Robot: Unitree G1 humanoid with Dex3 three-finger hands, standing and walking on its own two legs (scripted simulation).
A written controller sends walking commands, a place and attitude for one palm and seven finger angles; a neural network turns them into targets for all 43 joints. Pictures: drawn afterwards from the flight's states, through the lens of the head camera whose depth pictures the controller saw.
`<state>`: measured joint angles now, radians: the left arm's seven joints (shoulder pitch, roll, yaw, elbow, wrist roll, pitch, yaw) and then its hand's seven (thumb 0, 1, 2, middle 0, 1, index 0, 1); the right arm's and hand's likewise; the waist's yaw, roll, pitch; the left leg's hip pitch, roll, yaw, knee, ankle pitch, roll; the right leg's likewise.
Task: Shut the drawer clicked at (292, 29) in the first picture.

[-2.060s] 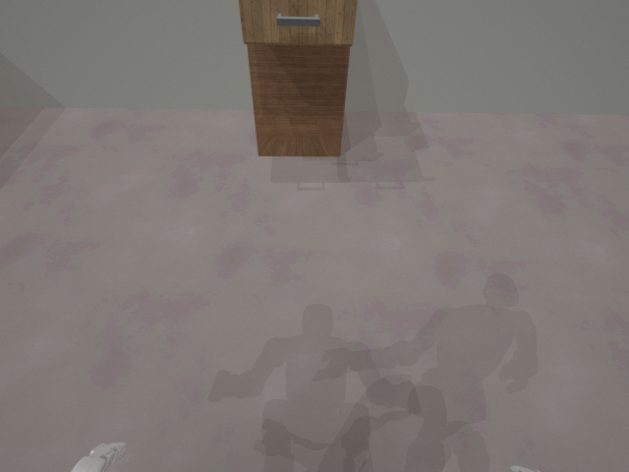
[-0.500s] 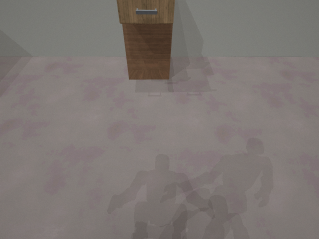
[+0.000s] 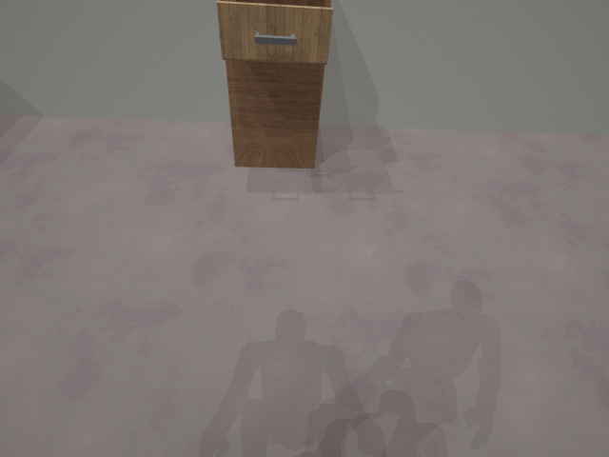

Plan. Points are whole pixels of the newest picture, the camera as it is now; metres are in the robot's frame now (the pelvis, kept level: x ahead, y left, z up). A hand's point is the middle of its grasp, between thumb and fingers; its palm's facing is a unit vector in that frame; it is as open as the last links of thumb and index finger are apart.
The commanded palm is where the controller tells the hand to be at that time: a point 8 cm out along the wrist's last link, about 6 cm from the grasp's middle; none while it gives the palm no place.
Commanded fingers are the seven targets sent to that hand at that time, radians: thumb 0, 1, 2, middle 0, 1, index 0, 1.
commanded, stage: walk to a spot facing it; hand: left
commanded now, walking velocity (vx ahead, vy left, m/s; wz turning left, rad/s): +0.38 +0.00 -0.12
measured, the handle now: (275, 37) +1.39 +0.19 +0.02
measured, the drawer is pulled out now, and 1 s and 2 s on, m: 0.28 0.28 0.28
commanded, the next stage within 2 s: take the last steps up to it in 1.66 s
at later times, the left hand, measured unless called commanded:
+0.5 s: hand (237, 378) +0.29 +0.13 -0.17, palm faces -0.04 -0.98 -0.18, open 7.4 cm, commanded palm none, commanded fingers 0.00 0.90 0.90 -0.20 -0.30 -0.20 -0.30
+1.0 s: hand (217, 314) +0.41 +0.19 -0.17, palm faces +0.00 -0.99 -0.15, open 7.4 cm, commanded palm none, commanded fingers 0.00 0.90 0.90 -0.20 -0.30 -0.20 -0.30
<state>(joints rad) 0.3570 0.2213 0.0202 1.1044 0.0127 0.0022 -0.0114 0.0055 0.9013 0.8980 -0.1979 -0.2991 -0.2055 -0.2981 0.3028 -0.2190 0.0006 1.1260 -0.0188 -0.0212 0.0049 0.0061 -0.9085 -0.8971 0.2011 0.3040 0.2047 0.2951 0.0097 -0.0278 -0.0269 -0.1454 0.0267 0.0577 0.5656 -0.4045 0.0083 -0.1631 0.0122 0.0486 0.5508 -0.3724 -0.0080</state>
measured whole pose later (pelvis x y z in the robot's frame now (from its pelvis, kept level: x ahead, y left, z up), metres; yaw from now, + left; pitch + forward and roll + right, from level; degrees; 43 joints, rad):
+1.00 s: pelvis +0.40 +0.01 +0.02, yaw -4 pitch -1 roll -1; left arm 0.30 0.19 0.07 1.09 0.03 -0.01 -0.02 0.01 0.91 0.90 -0.19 -0.30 -0.20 -0.30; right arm 0.32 -0.14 -0.05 1.07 -0.02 -0.09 -0.02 0.00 -0.95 -0.90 0.20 0.30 0.21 0.30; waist 0.01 -0.04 0.03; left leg -0.14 0.06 0.22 0.41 -0.26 0.04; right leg -0.55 -0.09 -0.06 1.17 -0.24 0.01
